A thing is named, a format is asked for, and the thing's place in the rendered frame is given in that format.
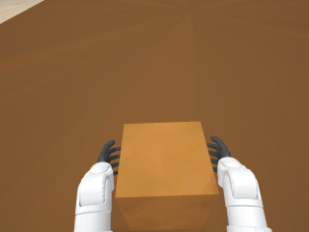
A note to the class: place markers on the carton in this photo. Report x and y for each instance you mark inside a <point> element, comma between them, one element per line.
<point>165,177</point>

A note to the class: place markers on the right robot hand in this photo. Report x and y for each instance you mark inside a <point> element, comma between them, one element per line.
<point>221,148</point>

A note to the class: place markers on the left robot hand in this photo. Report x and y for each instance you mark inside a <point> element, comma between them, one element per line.
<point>104,155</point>

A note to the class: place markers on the left robot forearm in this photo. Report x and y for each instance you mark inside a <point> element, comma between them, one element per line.
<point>94,199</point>

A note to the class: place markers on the right robot forearm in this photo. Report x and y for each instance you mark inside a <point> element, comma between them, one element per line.
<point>242,197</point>

